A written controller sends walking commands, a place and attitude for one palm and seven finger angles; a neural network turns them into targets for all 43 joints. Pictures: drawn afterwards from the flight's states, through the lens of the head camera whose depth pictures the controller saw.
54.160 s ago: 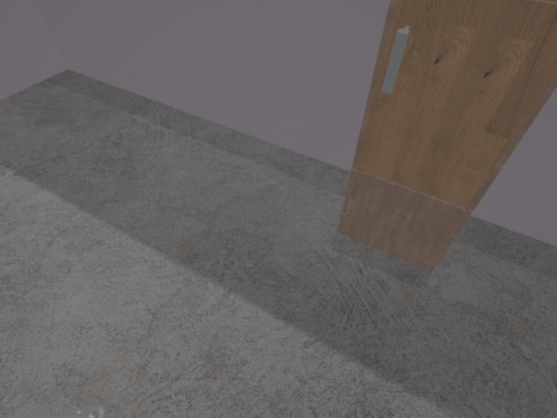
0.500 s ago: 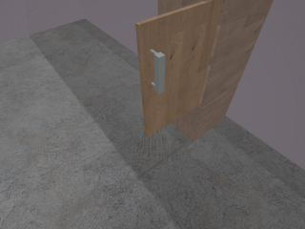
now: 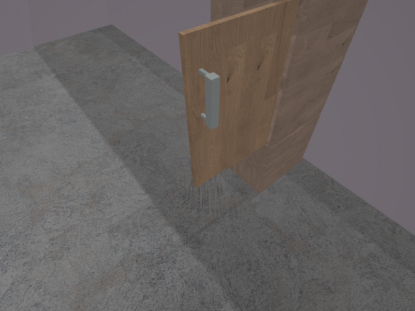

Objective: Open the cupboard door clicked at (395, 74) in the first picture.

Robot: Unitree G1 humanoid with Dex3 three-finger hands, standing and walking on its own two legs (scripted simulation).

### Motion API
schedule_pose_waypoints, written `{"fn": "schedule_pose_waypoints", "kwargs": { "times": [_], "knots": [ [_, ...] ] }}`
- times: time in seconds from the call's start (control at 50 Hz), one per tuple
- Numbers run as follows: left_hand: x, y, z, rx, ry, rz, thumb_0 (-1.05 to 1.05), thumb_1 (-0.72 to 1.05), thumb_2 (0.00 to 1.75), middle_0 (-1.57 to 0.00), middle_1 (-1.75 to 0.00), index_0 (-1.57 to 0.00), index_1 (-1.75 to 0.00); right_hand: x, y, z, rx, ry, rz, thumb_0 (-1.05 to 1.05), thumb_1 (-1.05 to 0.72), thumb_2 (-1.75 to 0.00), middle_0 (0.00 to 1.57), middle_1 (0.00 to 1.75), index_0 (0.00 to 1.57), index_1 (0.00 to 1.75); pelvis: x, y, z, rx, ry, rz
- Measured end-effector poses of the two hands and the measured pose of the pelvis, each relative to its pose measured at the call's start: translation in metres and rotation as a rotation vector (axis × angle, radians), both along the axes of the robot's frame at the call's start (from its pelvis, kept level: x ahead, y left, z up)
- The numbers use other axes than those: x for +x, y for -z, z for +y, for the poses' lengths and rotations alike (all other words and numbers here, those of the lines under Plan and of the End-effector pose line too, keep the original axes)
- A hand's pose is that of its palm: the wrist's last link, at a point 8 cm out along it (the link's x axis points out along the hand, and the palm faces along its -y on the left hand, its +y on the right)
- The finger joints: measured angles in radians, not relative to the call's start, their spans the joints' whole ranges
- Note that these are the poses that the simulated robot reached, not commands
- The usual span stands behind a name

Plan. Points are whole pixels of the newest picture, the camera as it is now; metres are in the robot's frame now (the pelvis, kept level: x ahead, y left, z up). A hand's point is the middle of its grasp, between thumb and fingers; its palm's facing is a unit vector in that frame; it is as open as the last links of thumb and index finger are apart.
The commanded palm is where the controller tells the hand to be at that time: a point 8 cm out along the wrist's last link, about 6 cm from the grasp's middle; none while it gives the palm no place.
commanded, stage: look to check the result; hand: left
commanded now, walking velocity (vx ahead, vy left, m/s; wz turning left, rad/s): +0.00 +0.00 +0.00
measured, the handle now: (207, 99) +0.62 +0.03 +0.07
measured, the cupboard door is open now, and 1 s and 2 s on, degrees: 88 88 88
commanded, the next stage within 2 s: stand and wait in 0.36 s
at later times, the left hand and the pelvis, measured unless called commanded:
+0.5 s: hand out of the picture +0.01 +0.16 -0.17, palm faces +0.03 -0.98 -0.20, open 7.3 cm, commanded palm none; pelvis +0.01 -0.01 +0.00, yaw +0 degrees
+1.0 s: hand out of the picture +0.01 +0.16 -0.17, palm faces +0.03 -0.98 -0.21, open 7.3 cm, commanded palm none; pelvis +0.01 -0.02 +0.00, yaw +0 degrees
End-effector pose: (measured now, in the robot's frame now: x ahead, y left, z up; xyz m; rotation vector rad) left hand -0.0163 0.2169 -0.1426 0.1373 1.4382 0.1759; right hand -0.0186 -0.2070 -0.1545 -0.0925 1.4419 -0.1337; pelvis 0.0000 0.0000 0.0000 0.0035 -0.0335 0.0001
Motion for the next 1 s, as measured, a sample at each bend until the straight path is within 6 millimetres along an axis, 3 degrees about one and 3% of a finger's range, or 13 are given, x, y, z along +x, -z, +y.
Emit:
{"fn": "schedule_pose_waypoints", "kwargs": {
  "times": [0.5,1.0],
  "knots": [
    [0.018,-0.001,-0.010,-0.003,0.010,-0.026,0.00,0.91,0.90,-0.20,-0.30,-0.20,-0.30,0.015,-0.002,-0.013,-0.009,-0.013,-0.009,0.00,-0.91,-0.90,0.20,0.30,0.19,0.30,0.008,-0.002,-0.010,0.000,-0.002,-0.001],
    [0.022,-0.003,-0.009,0.008,0.009,-0.016,0.00,0.91,0.90,-0.20,-0.30,-0.20,-0.30,0.020,-0.004,-0.024,-0.020,-0.021,0.004,0.00,-0.91,-0.90,0.20,0.30,0.19,0.30,0.013,-0.003,-0.015,0.001,-0.005,0.002]
  ]
}}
